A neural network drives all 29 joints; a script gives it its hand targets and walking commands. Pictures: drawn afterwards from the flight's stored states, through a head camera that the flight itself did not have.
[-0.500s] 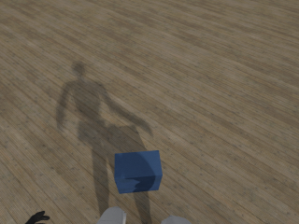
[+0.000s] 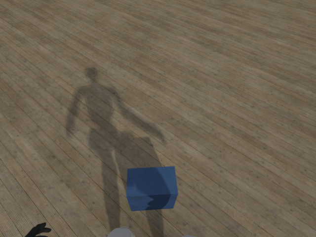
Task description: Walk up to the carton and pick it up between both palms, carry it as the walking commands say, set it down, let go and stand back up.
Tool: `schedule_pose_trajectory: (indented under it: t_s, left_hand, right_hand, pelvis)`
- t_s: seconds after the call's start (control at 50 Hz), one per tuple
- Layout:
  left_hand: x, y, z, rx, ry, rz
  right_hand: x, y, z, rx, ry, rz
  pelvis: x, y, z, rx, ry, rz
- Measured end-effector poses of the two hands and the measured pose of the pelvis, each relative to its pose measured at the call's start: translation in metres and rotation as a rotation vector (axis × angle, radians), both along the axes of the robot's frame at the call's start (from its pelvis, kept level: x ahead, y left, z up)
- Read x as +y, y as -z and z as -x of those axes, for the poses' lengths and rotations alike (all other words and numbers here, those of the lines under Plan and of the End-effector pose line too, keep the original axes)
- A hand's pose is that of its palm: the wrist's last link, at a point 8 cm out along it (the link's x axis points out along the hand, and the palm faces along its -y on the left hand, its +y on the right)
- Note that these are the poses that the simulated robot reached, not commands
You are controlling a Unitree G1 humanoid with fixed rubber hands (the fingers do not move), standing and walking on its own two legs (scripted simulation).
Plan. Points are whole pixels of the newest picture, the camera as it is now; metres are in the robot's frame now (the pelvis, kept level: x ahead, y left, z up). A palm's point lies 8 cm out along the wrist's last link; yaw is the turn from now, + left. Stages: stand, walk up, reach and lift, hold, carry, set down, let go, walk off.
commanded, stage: walk up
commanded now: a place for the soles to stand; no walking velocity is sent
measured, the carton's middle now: (151, 189) +0.43 +0.03 -0.60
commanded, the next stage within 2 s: none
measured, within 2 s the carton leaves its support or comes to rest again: neither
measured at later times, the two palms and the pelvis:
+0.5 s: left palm out of the picture +0.07 +0.38 -0.09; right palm out of the picture +0.07 -0.29 -0.07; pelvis -0.01 +0.05 +0.00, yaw +2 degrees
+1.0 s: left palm out of the picture +0.07 +0.40 -0.10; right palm out of the picture +0.08 -0.28 -0.06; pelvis -0.01 +0.06 +0.00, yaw +2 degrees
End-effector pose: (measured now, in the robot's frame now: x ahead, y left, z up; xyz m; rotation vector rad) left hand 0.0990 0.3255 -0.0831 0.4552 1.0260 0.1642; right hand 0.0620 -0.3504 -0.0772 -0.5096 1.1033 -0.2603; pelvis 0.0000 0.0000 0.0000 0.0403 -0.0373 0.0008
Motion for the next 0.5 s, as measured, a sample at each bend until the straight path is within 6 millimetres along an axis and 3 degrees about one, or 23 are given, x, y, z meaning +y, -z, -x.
schedule_pose_trajectory:
  t_s: [0.14,0.24,0.5]
  left_hand:
    - [0.024,0.006,0.002,0.012,-0.022,0.004]
    - [0.028,0.007,0.001,-0.005,-0.019,0.012]
    - [0.059,0.01,0.027,0.03,-0.066,0.017]
  right_hand:
    - [0.023,0.001,-0.008,-0.006,-0.018,0.005]
    - [0.029,-0.003,-0.004,-0.018,-0.021,0.012]
    - [0.058,-0.009,-0.009,-0.03,-0.05,0.01]
  pelvis:
    - [0.022,0.004,-0.002,0.001,-0.014,0.022]
    - [0.027,0.003,0.004,-0.007,-0.011,0.033]
    - [0.053,0.0,0.012,-0.01,-0.035,0.046]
